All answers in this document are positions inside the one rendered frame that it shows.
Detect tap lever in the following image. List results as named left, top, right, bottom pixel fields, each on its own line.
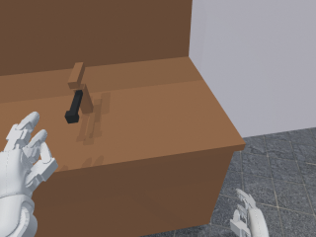
left=65, top=90, right=83, bottom=123

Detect left robot forearm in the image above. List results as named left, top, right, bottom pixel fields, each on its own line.
left=0, top=194, right=38, bottom=237

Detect left robot hand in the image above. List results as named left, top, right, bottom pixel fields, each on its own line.
left=0, top=112, right=58, bottom=198

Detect counter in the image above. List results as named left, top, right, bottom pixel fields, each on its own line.
left=0, top=0, right=246, bottom=237

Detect right robot hand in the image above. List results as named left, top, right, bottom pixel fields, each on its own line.
left=230, top=189, right=270, bottom=237

